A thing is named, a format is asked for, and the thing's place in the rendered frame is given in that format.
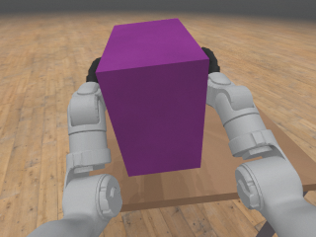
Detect robot right hand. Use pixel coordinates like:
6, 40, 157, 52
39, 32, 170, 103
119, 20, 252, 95
201, 47, 220, 74

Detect robot left hand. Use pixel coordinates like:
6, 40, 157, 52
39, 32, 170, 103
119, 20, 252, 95
86, 57, 102, 84

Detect carton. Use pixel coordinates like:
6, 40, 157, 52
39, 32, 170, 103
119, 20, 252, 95
95, 18, 209, 177

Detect robot left forearm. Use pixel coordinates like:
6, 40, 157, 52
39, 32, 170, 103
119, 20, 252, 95
62, 81, 112, 212

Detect right robot upper arm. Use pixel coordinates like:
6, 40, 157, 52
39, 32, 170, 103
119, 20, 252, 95
235, 155, 316, 237

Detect robot right forearm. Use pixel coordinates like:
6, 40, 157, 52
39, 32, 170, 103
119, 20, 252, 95
205, 72, 303, 194

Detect table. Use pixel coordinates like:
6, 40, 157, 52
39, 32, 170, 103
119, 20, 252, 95
89, 104, 316, 237

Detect left robot upper arm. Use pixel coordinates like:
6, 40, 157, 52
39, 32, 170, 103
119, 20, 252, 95
27, 174, 122, 237

